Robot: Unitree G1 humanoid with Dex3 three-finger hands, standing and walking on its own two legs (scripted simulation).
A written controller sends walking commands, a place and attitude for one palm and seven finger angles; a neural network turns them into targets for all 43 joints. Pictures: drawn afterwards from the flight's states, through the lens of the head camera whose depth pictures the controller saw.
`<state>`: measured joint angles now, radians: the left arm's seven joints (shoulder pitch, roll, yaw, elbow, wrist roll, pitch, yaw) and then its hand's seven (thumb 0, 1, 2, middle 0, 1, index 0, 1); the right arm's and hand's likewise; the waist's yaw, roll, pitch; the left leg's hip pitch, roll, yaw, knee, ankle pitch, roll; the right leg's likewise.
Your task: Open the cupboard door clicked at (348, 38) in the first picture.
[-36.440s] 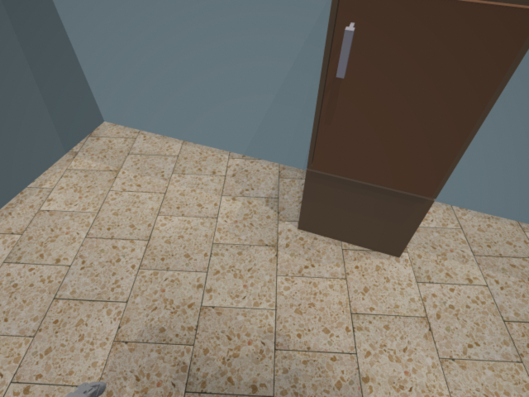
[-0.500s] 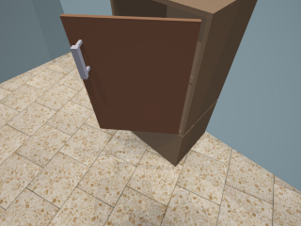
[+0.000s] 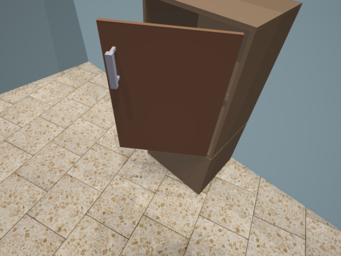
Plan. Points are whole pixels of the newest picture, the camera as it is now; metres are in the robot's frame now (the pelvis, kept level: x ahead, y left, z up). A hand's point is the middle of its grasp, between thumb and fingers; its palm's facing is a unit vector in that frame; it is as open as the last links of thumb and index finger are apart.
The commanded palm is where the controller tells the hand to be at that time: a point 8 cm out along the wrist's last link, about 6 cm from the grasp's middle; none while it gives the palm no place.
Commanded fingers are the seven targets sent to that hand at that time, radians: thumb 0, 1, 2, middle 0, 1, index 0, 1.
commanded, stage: shuffle to correct the standing spot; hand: left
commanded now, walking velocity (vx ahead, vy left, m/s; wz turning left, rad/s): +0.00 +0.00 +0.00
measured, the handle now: (113, 67) +0.63 +0.24 +0.11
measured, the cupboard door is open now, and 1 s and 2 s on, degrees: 37 37 37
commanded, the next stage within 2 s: come to a stop and stand still in 0.54 s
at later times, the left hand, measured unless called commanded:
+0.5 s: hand out of the picture -0.02 +0.19 -0.19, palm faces +0.02 -0.99 -0.13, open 7.4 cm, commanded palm none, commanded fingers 0.00 0.90 0.90 -0.20 -0.30 -0.20 -0.30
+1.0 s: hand out of the picture +0.11 +0.24 -0.19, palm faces +0.04 -0.99 -0.15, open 7.3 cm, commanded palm none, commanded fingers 0.00 0.90 0.90 -0.20 -0.30 -0.20 -0.30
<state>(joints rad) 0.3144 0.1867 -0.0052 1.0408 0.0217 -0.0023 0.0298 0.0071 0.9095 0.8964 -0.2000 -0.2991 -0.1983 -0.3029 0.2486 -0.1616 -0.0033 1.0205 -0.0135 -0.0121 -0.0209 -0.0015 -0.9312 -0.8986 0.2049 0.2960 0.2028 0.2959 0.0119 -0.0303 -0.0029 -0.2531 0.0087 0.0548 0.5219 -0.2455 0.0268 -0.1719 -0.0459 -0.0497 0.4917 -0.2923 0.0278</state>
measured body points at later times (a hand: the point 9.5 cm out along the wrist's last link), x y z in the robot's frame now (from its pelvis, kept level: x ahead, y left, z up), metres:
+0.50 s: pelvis +0.03 +0.03 -0.01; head +0.04 +0.06 +0.44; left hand -0.02 +0.25 -0.17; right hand +0.01 -0.19 -0.15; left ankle +0.02 +0.10 -0.74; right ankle -0.02 -0.11 -0.71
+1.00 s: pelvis +0.10 +0.07 +0.00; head +0.12 +0.10 +0.45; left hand +0.11 +0.29 -0.17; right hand +0.12 -0.16 -0.15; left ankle +0.11 +0.15 -0.74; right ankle +0.09 -0.07 -0.73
